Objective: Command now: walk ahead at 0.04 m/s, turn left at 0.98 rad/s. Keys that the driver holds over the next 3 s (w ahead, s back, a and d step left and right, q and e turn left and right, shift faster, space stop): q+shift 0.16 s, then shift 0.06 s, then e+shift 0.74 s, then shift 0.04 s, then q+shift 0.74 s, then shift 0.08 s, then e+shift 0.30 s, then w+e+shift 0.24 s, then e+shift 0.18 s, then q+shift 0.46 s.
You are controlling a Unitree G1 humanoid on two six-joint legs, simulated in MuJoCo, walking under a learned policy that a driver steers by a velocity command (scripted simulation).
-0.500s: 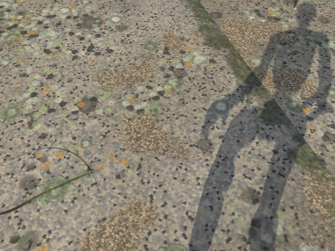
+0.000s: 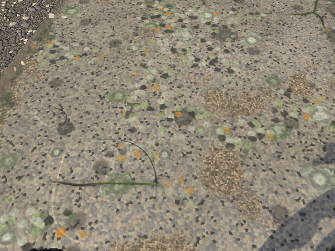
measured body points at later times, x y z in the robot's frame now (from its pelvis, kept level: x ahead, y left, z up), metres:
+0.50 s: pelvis +0.01 +0.02 +0.01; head +0.04 +0.05 +0.46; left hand +0.04 +0.32 -0.13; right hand +0.25 -0.18 -0.07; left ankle -0.02 +0.13 -0.73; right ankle +0.02 -0.12 -0.67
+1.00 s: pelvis +0.02 -0.03 +0.01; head +0.07 -0.07 +0.46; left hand +0.25 +0.22 -0.06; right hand +0.13 -0.35 -0.09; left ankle +0.07 +0.13 -0.66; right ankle +0.02 -0.11 -0.73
